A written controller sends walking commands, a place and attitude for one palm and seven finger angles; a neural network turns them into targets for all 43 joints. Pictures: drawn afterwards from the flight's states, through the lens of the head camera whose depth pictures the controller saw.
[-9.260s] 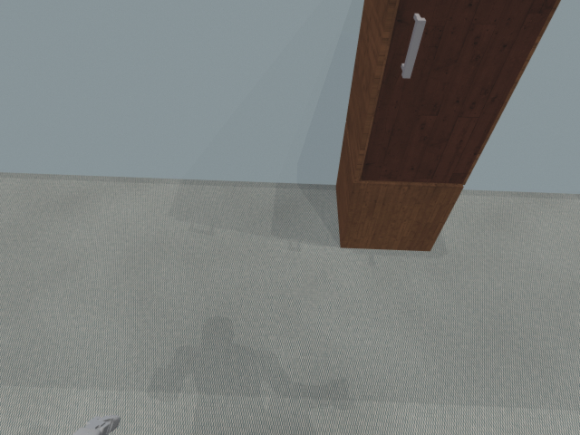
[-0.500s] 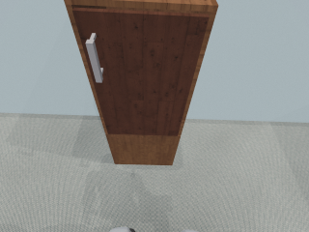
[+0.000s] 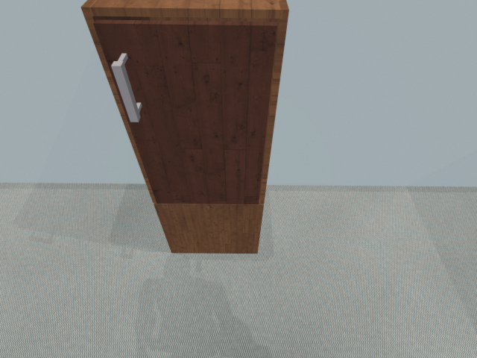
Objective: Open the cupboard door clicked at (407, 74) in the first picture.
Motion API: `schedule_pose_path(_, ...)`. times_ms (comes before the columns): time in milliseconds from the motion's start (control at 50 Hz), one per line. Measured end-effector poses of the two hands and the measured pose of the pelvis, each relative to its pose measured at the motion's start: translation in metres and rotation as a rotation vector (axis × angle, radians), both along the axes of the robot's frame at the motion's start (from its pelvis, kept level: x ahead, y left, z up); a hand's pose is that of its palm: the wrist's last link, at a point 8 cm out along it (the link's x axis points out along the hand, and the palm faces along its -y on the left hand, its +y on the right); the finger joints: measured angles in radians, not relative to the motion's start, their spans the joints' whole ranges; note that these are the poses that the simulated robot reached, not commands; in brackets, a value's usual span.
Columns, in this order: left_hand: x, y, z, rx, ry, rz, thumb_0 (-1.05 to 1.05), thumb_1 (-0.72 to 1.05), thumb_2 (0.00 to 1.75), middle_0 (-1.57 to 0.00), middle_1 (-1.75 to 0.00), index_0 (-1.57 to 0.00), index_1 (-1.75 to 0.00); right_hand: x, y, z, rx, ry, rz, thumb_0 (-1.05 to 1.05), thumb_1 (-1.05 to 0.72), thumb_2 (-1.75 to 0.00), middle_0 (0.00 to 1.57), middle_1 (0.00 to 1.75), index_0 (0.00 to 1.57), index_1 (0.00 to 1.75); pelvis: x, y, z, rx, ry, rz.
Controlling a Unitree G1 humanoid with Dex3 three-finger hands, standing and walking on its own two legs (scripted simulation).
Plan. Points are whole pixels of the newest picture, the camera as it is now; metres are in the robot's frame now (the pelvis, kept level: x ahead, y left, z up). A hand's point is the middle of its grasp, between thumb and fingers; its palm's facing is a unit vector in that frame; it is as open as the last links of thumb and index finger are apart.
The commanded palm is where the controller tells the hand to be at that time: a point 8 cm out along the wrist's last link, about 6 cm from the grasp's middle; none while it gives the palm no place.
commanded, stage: come to a stop and stand still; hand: left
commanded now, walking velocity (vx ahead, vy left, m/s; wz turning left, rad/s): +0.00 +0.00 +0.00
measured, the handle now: (129, 88) +0.61 +0.28 +0.12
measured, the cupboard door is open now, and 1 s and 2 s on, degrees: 0 0 0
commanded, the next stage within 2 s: look again from close up in 0.98 s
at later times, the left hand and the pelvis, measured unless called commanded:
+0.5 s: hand out of the picture -0.03 +0.17 -0.18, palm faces +0.04 -0.99 -0.14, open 7.4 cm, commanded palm none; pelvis -0.02 +0.02 +0.00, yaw -1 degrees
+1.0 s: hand out of the picture -0.01 +0.20 -0.17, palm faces +0.02 -0.99 -0.16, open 7.4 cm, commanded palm none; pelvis +0.00 +0.04 +0.01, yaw -1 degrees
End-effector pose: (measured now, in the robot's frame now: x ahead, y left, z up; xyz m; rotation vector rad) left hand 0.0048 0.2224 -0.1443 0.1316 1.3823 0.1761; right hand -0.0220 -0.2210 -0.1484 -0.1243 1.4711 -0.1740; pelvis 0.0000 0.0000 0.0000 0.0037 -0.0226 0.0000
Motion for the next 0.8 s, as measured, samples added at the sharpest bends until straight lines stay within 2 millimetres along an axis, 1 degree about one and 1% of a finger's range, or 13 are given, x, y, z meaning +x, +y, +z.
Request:
schedule_pose_path(100, -0.017, -0.006, 0.001, -0.019, 0.026, 0.001, 0.01, 0.92, 0.90, -0.20, -0.30, -0.20, -0.30, -0.014, 0.009, 0.001, 0.021, 0.009, -0.007, 0.00, -0.91, -0.90, 0.19, 0.29, 0.20, 0.30, -0.009, 0.000, 0.003, -0.001, -0.016, -0.007)
schedule_pose_path(220, -0.030, -0.008, 0.001, -0.031, 0.037, 0.001, 0.00, 0.91, 0.90, -0.20, -0.30, -0.20, -0.30, -0.017, 0.020, -0.001, 0.043, -0.020, -0.013, 0.00, -0.90, -0.90, 0.20, 0.29, 0.20, 0.30, -0.016, 0.003, 0.003, -0.003, -0.024, -0.011)
schedule_pose_path(360, -0.039, -0.005, -0.001, -0.045, 0.044, 0.006, 0.00, 0.91, 0.90, -0.20, -0.30, -0.20, -0.30, -0.022, 0.031, 0.001, 0.044, -0.029, -0.019, 0.00, -0.90, -0.90, 0.20, 0.29, 0.20, 0.30, -0.020, 0.010, 0.004, -0.004, -0.015, -0.016)
schedule_pose_path(480, -0.041, 0.001, -0.003, -0.054, 0.055, 0.006, 0.00, 0.91, 0.90, -0.20, -0.30, -0.20, -0.30, -0.028, 0.040, 0.004, 0.035, -0.012, -0.027, 0.00, -0.90, -0.90, 0.20, 0.29, 0.20, 0.30, -0.018, 0.019, 0.004, -0.004, -0.006, -0.019)
schedule_pose_path(580, -0.040, 0.008, -0.002, -0.054, 0.064, 0.002, 0.00, 0.91, 0.90, -0.20, -0.30, -0.20, -0.30, -0.029, 0.047, 0.005, 0.033, -0.006, -0.033, 0.00, -0.90, -0.90, 0.20, 0.29, 0.20, 0.30, -0.015, 0.027, 0.005, -0.003, -0.001, -0.021)
schedule_pose_path(800, -0.030, 0.021, 0.000, -0.041, 0.056, -0.009, 0.00, 0.91, 0.90, -0.20, -0.30, -0.20, -0.30, -0.012, 0.059, 0.004, 0.038, -0.034, -0.028, 0.01, -0.91, -0.90, 0.20, 0.29, 0.20, 0.30, -0.008, 0.038, 0.005, -0.001, -0.003, -0.024)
